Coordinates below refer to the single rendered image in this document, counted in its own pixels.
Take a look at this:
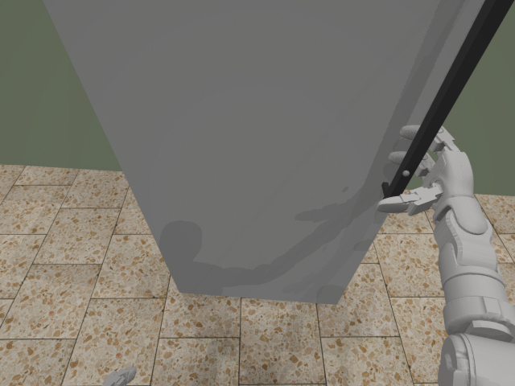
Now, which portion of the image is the robot right upper arm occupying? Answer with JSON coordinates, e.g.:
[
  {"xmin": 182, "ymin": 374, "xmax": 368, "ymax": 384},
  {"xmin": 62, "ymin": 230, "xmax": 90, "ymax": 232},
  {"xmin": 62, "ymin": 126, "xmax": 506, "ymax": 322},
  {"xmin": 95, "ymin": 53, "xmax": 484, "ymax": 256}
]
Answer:
[{"xmin": 438, "ymin": 333, "xmax": 515, "ymax": 386}]

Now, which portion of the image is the fridge door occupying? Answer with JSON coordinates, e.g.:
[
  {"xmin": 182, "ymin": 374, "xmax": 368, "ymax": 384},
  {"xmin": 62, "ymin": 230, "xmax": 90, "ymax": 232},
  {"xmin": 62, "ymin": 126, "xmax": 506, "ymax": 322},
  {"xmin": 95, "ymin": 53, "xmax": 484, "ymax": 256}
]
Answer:
[{"xmin": 43, "ymin": 0, "xmax": 485, "ymax": 305}]

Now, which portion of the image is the robot right forearm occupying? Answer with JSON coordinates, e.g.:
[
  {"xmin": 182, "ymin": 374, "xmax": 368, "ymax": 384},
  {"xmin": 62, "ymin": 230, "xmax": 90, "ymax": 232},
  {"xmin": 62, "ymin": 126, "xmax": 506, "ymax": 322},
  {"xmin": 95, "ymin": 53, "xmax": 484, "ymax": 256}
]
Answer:
[{"xmin": 433, "ymin": 196, "xmax": 515, "ymax": 343}]

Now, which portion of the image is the right robot hand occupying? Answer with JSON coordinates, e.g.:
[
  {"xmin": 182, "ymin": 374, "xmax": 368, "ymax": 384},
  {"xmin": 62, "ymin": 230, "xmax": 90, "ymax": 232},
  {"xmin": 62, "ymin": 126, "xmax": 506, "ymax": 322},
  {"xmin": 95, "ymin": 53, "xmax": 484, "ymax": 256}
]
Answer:
[{"xmin": 377, "ymin": 125, "xmax": 474, "ymax": 216}]

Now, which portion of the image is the handle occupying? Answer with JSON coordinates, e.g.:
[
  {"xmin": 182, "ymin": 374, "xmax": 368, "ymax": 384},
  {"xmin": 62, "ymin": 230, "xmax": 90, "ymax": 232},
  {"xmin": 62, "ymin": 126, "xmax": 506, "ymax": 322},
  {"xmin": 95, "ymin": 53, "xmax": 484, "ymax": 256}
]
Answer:
[{"xmin": 381, "ymin": 0, "xmax": 514, "ymax": 199}]

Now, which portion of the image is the left robot hand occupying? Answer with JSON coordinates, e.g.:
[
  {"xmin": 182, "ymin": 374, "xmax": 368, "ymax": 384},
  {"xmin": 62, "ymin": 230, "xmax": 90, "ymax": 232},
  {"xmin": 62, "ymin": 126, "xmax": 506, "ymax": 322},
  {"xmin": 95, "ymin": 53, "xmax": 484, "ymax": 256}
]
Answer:
[{"xmin": 102, "ymin": 366, "xmax": 137, "ymax": 386}]

